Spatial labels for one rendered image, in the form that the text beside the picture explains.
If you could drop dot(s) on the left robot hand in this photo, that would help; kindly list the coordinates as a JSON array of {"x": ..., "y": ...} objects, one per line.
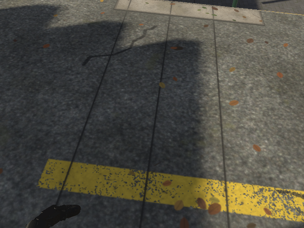
[{"x": 53, "y": 215}]

